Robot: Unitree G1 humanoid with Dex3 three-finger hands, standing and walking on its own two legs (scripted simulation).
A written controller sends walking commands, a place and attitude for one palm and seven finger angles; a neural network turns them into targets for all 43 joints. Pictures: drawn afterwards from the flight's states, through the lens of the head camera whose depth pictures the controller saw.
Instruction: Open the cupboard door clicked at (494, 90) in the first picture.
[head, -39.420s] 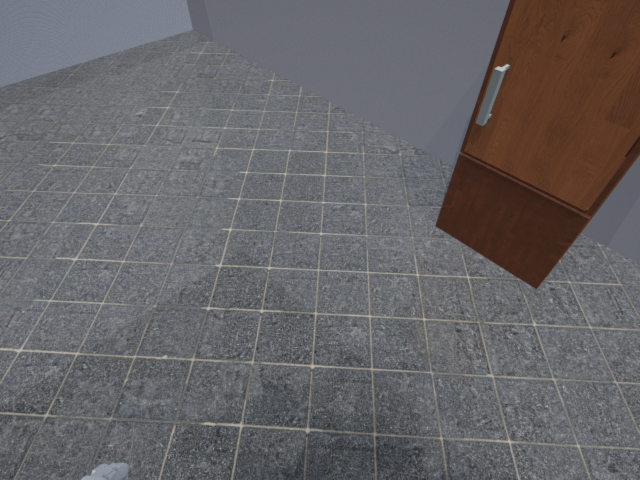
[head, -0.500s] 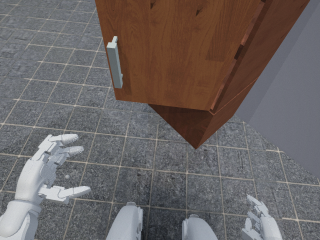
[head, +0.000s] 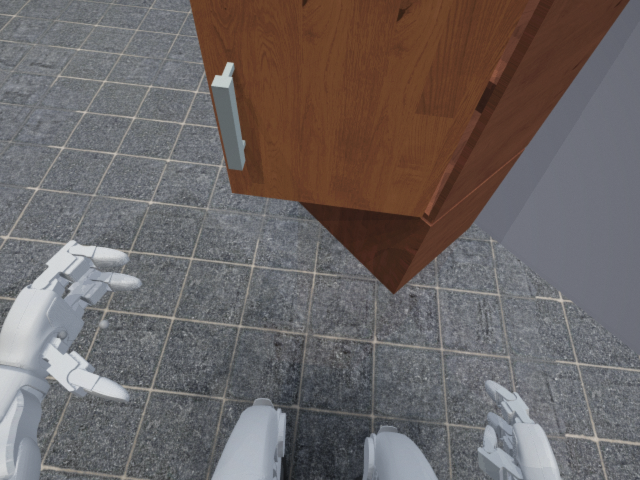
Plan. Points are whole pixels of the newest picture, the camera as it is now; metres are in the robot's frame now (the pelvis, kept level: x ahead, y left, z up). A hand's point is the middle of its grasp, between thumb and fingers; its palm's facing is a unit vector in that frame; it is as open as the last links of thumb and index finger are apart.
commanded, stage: raise the hand with hooked fingers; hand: left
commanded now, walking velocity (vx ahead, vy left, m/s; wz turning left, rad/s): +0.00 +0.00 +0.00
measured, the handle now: (233, 119) +0.64 +0.19 +0.01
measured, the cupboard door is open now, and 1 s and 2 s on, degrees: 42 42 42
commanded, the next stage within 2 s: move the hooked fingers beside the handle in 0.62 s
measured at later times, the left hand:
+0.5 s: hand (115, 309) +0.29 +0.26 +0.04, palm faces -0.06 -1.00 -0.06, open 14.0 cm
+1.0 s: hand (131, 278) +0.33 +0.25 +0.03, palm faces -0.09 -1.00 -0.04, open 14.0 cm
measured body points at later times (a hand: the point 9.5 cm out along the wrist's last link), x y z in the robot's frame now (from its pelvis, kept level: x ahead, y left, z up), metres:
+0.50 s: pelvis +0.00 -0.01 +0.00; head +0.10 +0.01 +0.43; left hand +0.29 +0.31 +0.04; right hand +0.17 -0.27 -0.09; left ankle +0.07 +0.10 -0.62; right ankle +0.01 -0.13 -0.62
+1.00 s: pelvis +0.00 -0.01 -0.01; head +0.11 +0.01 +0.42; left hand +0.33 +0.31 +0.04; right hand +0.16 -0.27 -0.10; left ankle +0.07 +0.10 -0.62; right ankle +0.01 -0.13 -0.62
